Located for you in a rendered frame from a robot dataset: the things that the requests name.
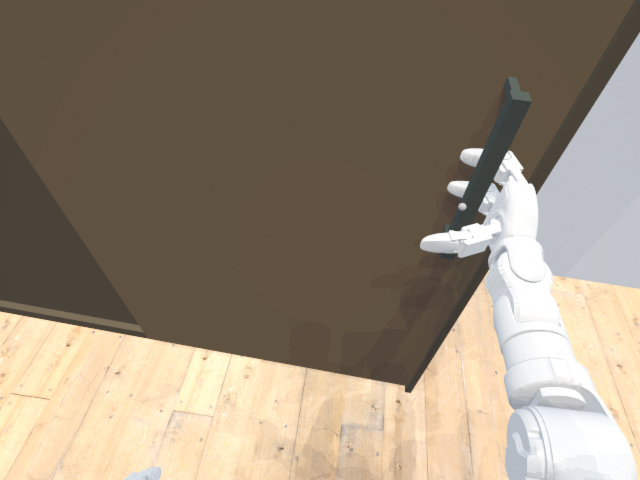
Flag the wardrobe door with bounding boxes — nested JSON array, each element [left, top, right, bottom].
[[0, 118, 139, 325], [0, 0, 635, 386]]

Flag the handle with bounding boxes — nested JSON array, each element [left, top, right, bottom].
[[440, 77, 532, 259]]

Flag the robot right forearm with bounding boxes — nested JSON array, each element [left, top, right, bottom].
[[485, 237, 637, 480]]

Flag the robot right upper arm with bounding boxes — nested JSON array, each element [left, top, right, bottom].
[[505, 405, 635, 480]]

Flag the right robot hand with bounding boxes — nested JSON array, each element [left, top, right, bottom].
[[420, 148, 538, 258]]

